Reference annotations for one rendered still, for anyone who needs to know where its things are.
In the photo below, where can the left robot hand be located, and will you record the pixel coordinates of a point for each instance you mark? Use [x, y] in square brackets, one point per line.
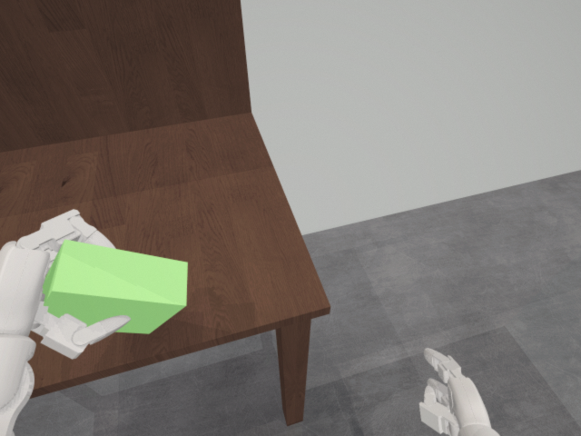
[23, 267]

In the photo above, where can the right robot hand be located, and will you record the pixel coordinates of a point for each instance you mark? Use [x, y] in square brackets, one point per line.
[461, 404]

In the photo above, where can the left robot forearm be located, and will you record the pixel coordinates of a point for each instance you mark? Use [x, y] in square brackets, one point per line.
[16, 378]

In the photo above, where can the table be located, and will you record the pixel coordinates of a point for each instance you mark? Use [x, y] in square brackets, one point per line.
[137, 114]

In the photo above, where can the sponge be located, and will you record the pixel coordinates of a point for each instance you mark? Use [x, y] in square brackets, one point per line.
[93, 283]

